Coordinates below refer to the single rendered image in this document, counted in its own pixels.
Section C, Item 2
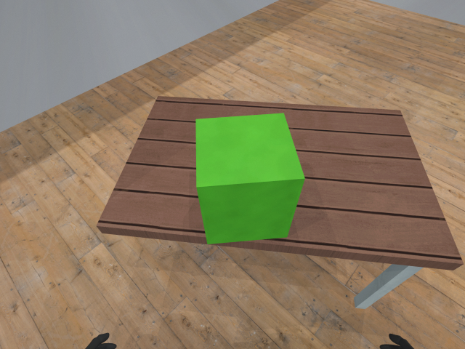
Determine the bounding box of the carton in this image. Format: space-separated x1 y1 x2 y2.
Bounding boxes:
195 113 305 244

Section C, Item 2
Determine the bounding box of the robot right hand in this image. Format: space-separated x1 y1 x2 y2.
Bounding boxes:
380 334 414 349

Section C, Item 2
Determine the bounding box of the table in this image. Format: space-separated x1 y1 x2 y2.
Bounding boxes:
96 96 464 309

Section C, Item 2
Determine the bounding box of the robot left hand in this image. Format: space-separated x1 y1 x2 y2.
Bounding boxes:
85 333 117 349

